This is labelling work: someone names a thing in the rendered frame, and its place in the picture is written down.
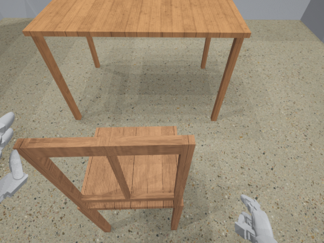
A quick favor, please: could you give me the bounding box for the left robot hand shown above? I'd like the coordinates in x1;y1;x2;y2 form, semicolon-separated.
0;112;28;203

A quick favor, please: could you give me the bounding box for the table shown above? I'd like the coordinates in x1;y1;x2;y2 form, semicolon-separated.
22;0;251;121

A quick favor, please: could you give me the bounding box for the right robot hand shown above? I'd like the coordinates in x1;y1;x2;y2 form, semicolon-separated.
235;194;274;243

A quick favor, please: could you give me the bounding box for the chair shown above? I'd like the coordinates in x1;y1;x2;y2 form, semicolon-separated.
13;126;195;232

